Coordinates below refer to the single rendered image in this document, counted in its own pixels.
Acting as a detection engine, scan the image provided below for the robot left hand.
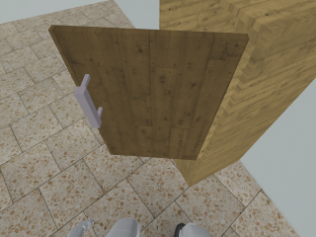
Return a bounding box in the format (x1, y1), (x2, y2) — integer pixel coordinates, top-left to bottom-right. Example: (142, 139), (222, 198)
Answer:
(67, 218), (95, 237)

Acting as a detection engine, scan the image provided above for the cupboard door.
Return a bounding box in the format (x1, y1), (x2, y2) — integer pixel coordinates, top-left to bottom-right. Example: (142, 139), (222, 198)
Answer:
(48, 25), (249, 161)

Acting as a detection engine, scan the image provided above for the right robot thigh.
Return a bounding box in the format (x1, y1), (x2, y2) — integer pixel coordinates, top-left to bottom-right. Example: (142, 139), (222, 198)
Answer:
(179, 224), (212, 237)

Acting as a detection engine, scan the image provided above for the robot right foot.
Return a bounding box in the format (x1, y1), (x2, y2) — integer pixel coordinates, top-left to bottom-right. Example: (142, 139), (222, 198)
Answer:
(174, 223), (186, 237)

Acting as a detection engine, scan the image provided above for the handle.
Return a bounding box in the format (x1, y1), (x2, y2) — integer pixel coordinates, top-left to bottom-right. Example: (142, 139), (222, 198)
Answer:
(74, 74), (103, 128)

